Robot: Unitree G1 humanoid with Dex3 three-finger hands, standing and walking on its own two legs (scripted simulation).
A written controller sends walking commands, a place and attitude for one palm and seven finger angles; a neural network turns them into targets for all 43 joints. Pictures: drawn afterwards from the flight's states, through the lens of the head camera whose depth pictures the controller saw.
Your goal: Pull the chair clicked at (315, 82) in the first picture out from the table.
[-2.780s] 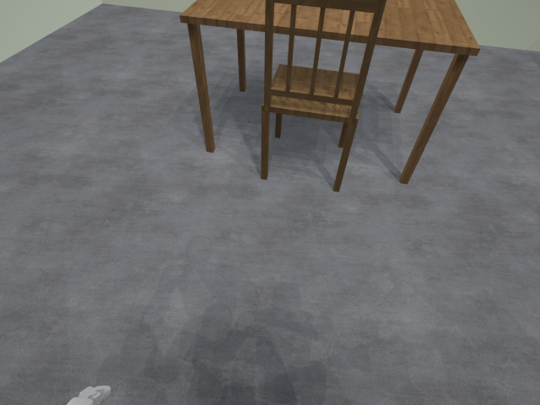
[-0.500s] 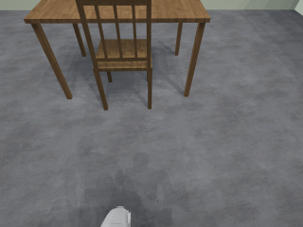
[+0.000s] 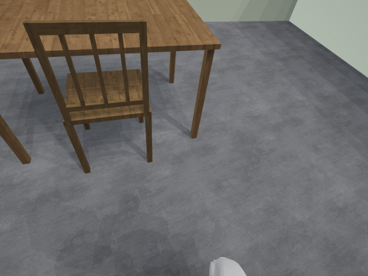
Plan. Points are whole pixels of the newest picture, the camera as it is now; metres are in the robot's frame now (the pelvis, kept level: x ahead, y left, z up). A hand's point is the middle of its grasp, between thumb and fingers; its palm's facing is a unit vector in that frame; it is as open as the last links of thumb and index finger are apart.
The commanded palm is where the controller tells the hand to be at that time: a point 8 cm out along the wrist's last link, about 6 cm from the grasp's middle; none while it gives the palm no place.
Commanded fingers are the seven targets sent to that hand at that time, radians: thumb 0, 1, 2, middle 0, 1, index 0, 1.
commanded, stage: walk to a spot facing it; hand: left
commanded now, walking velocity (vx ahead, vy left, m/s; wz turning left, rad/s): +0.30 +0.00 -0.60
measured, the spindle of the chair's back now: (99, 72) +0.86 +0.42 -0.07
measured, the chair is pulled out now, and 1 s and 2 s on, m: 0.00 0.00 0.00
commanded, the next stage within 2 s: turn to face it in 0.38 s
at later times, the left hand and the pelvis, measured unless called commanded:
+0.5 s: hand (152, 210) +0.33 +0.11 -0.18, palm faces -0.23 -0.95 -0.20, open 7.4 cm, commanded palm none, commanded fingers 0.00 0.90 0.90 -0.20 -0.30 -0.20 -0.30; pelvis +0.18 -0.04 -0.02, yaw -15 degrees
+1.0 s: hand (128, 210) +0.32 +0.18 -0.18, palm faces -0.05 -0.98 -0.21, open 7.4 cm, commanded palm none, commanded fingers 0.00 0.90 0.90 -0.20 -0.30 -0.20 -0.30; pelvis +0.25 -0.01 +0.00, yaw -7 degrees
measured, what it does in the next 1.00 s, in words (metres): walks ahead: right foot, then left foot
